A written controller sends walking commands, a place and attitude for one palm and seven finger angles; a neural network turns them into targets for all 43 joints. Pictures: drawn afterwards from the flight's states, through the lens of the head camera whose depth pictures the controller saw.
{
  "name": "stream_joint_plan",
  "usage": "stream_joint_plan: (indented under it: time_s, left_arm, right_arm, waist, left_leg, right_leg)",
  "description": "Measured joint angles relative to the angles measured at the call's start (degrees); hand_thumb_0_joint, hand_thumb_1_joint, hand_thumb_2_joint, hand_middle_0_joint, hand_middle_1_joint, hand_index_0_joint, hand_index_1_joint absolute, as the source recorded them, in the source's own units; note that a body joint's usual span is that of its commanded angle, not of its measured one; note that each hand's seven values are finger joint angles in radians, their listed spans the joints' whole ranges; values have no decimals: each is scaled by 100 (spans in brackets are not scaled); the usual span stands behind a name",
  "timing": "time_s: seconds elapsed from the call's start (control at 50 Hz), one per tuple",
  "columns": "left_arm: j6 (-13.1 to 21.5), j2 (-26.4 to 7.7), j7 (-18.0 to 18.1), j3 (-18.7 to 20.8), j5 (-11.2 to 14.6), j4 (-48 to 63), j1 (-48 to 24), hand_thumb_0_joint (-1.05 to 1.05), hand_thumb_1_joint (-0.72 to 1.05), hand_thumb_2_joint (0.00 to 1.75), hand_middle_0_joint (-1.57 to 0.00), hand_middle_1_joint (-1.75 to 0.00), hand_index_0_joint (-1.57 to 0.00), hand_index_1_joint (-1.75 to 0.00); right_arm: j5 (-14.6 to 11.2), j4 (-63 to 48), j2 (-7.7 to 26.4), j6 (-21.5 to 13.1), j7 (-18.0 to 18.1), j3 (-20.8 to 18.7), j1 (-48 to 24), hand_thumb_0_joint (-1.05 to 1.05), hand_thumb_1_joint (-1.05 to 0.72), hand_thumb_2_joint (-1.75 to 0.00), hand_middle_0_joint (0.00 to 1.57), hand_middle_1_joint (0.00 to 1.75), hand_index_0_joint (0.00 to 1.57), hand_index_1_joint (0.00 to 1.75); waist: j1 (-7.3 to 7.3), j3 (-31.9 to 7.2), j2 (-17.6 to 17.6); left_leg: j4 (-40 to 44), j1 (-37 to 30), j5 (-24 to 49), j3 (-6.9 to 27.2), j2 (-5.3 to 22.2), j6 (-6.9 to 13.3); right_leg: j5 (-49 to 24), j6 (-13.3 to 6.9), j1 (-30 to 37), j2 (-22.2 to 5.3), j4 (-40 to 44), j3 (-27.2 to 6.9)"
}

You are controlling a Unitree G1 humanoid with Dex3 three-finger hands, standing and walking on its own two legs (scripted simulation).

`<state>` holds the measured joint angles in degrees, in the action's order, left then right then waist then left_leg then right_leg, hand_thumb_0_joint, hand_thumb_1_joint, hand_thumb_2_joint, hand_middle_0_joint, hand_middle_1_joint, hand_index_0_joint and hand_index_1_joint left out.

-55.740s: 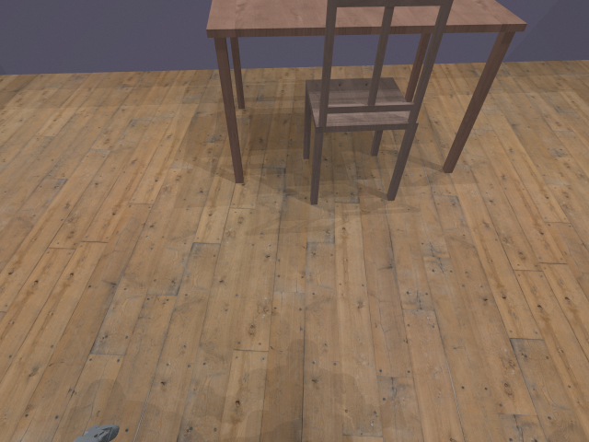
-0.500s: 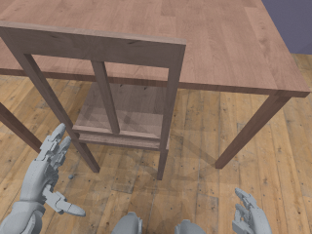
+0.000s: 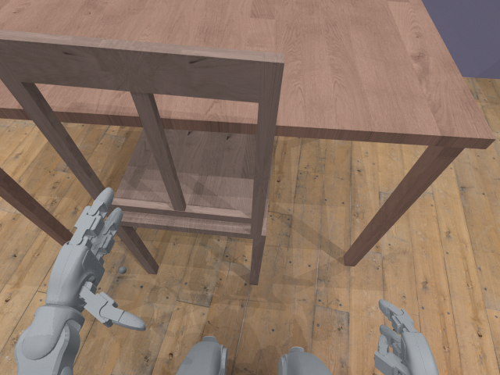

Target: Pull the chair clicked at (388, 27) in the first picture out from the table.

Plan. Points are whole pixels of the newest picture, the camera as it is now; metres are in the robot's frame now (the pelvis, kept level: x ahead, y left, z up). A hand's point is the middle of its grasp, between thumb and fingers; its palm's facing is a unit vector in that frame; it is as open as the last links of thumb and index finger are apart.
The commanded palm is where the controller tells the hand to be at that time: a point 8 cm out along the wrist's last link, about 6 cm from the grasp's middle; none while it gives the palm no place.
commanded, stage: aim the fingers beside a spindle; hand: left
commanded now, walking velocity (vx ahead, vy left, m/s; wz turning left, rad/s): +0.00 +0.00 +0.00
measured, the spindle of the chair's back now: (165, 162) +0.48 +0.18 +0.01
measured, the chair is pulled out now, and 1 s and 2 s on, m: -0.09 -0.09 -0.09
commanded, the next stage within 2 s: push the fingers through the gap in 1.66 s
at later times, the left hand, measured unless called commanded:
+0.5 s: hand (143, 257) +0.29 +0.18 +0.02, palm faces -0.08 -1.00 -0.04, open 16.9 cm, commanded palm +0.28 +0.23 +0.02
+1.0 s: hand (167, 246) +0.32 +0.15 +0.00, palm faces -0.10 -0.99 -0.03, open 16.9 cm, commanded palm +0.30 +0.20 +0.00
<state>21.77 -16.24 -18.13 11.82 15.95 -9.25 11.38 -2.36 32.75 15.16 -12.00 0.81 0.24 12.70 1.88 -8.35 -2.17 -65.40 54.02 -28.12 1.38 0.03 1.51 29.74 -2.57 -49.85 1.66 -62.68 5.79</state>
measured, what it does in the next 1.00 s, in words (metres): stands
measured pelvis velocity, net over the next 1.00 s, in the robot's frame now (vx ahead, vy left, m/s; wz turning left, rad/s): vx -0.01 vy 0.01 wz -0.01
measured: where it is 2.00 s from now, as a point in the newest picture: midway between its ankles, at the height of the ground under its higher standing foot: outside the picture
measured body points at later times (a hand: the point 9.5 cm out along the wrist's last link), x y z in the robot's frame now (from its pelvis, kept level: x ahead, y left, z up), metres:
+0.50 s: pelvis +0.00 +0.01 -0.01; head +0.09 +0.01 +0.43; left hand +0.29 +0.23 +0.02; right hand +0.16 -0.24 -0.10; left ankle +0.03 +0.10 -0.65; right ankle +0.01 -0.10 -0.65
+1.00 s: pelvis -0.01 +0.01 -0.03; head +0.09 +0.01 +0.41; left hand +0.32 +0.20 +0.00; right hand +0.15 -0.24 -0.13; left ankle +0.03 +0.10 -0.65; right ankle +0.01 -0.10 -0.65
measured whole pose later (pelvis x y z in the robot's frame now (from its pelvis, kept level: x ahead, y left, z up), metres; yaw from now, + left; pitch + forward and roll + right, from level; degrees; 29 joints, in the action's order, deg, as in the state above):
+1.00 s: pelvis -0.01 +0.01 -0.03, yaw -1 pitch +21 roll -2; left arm 23.2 -11.8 -10.0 4.6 10.1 -18.0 -3.3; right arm -0.7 31.8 14.9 -5.8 -1.2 0.5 12.1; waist 1.7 -9.2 -2.2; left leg -72.4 63.1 -30.1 -0.1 -0.4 2.5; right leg 31.9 -1.8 -59.5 0.9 -70.6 4.6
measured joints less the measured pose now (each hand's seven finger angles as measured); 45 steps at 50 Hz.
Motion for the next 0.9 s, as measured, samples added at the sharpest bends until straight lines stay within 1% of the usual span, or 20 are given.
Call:
stream_joint_plan:
  time_s: [0.22, 0.44, 0.68, 0.9]
  left_arm:
    - [79, 89, 178, -100, -106, -204, -229, -2, -50, 30, -6, -8, -6, -8]
    - [129, 168, 275, -242, -189, -409, -550, -2, -50, 30, -6, -8, -6, -8]
    - [101, 313, 525, -491, -382, -565, -980, -2, -50, 30, -6, -8, -6, -8]
    - [142, 381, 731, -619, -511, -757, -1288, -2, -50, 30, -6, -8, -6, -8]
  right_arm:
    - [37, 3, 10, 88, -61, -8, 59, 2, -90, -90, 20, 30, 20, 30]
    - [60, -26, 6, 198, -98, 10, 2, 2, -90, -90, 20, 30, 20, 30]
    - [113, -108, -21, 387, -157, 17, -70, 2, -90, -90, 20, 30, 20, 30]
    - [150, -122, -23, 552, -191, 23, -56, 2, -90, -90, 20, 30, 20, 30]
  waist:
    - [34, -33, 7]
    - [12, -43, 6]
    - [3, -54, 16]
    - [-15, -67, 4]
  left_leg:
    - [-94, 175, -39, -65, 0, 15]
    - [-262, 377, -93, -82, -18, 46]
    - [-431, 593, -135, -120, -35, 83]
    - [-624, 812, -182, -133, -41, 98]
  right_leg:
    - [44, 11, -213, -9, -141, -61]
    - [101, 37, -412, -32, -311, -72]
    - [143, 69, -634, -56, -490, -103]
    - [198, 75, -855, -68, -693, -109]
